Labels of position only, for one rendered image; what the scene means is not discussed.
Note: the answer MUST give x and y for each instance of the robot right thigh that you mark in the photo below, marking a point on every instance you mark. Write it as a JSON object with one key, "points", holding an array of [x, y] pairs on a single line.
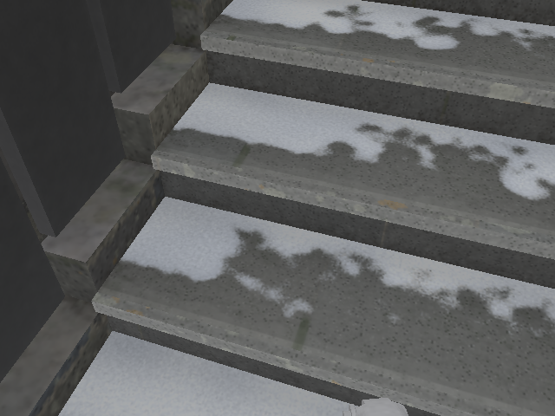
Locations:
{"points": [[376, 407]]}

